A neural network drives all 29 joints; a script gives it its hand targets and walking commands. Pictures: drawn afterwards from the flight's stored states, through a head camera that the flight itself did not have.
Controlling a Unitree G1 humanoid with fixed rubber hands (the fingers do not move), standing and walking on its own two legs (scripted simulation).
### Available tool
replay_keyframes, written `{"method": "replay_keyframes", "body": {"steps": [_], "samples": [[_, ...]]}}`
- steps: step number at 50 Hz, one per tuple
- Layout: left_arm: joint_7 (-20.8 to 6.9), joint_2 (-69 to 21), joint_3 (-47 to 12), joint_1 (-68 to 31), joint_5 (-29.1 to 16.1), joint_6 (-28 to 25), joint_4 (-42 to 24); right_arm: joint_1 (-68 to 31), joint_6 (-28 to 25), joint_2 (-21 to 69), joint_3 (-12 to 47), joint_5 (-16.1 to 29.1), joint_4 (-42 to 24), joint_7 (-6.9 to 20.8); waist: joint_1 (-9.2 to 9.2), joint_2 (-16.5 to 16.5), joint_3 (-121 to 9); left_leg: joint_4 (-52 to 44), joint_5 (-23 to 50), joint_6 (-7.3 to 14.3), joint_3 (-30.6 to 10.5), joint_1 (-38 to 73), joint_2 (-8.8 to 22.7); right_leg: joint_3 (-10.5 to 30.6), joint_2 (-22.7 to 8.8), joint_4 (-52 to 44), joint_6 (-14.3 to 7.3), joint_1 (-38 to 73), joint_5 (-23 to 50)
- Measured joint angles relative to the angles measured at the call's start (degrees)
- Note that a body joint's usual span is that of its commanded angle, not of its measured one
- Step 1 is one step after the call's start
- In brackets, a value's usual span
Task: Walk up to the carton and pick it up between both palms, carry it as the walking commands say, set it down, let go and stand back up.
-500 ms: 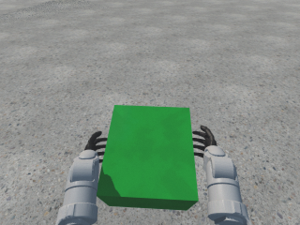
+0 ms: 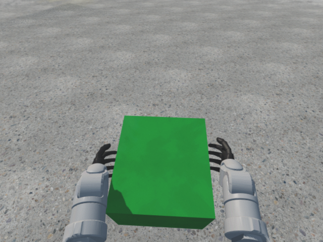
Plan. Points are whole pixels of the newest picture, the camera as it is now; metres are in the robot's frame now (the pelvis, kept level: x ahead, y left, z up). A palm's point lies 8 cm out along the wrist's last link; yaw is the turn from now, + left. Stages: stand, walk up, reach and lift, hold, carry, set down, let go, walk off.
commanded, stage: hold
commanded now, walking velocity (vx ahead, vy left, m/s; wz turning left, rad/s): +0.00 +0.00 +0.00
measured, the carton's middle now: (162, 170) +0.32 +0.00 -0.03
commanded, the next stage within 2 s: carry in 1.46 s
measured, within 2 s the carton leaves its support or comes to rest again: neither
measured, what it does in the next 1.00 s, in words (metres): stands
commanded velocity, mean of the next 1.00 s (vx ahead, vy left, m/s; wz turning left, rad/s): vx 0.00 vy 0.00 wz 0.00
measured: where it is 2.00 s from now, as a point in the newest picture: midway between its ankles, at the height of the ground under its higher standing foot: outside the picture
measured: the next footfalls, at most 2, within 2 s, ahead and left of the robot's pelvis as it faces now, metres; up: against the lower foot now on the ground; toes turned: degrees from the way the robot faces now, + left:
none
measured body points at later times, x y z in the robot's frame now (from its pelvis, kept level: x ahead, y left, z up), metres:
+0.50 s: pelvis +0.01 -0.02 +0.00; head -0.05 -0.02 +0.45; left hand +0.29 +0.16 +0.03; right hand +0.30 -0.18 +0.04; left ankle +0.00 +0.12 -0.75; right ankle +0.05 -0.12 -0.75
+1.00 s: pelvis +0.00 +0.00 +0.00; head -0.05 +0.00 +0.45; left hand +0.30 +0.18 +0.03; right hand +0.30 -0.16 +0.04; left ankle +0.00 +0.12 -0.75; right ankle +0.05 -0.12 -0.75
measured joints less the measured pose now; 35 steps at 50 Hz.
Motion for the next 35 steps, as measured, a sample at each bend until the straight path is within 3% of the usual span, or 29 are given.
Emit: {"method": "replay_keyframes", "body": {"steps": [8, 18, 35], "samples": [[1.4, -0.6, -0.5, 0.5, -0.5, -0.2, -0.7, -0.6, -0.3, 0.1, 0.6, 0.3, 0.3, -2.9, 0.44, 0.0, -0.4, -0.2, 0.0, -0.1, -0.1, -0.4, 0.0, 0.0, 0.0, 0.3, -0.1, -0.6, -0.2], [0.6, -0.5, -0.3, 1.1, 0.0, 0.1, -0.5, 0.8, -0.4, -0.2, -0.1, 0.1, 0.2, 0.4, -0.01, 0.9, -1.9, -1.1, -0.2, -0.6, -0.6, 0.4, 0.6, -0.6, 0.5, -0.1, -0.7, 0.1, -0.7], [0.4, 1.0, -0.9, 1.3, -1.2, 0.5, -2.1, 0.5, -0.2, -0.1, 1.6, 0.3, -0.4, 0.0, 1.39, 0.4, -0.1, -0.9, 0.4, -1.3, -1.4, 0.2, 1.1, -1.3, 1.0, -0.9, -1.3, 0.5, 0.3]]}}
